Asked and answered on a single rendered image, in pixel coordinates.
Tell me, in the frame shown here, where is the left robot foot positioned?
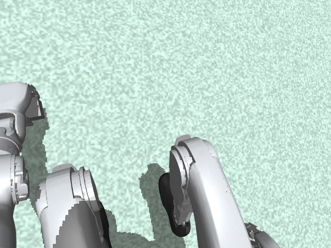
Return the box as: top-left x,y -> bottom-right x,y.
99,201 -> 112,248

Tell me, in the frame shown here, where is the left robot arm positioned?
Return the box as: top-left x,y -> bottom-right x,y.
0,109 -> 29,248

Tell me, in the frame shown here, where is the right robot foot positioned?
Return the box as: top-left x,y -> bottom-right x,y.
158,173 -> 191,237

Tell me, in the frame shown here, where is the left robot hand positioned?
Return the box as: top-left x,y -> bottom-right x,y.
0,82 -> 40,127

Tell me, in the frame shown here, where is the small box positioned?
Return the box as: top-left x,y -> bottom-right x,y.
25,98 -> 45,121

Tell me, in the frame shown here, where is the right robot hand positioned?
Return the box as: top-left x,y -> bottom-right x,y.
244,222 -> 280,248

